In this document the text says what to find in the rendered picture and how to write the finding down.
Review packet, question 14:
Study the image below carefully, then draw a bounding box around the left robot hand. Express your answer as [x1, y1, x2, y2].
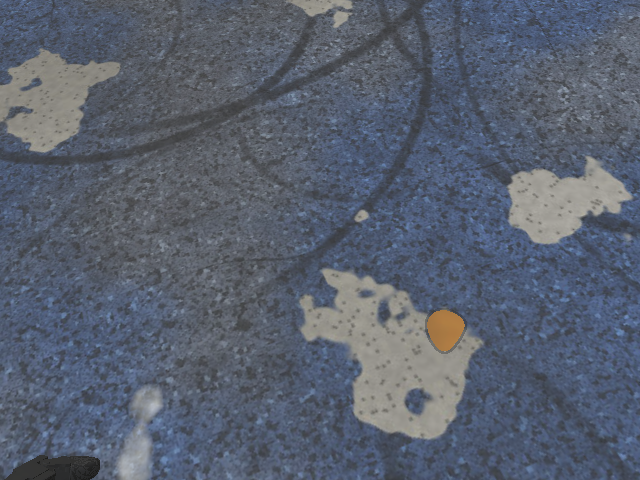
[4, 455, 100, 480]

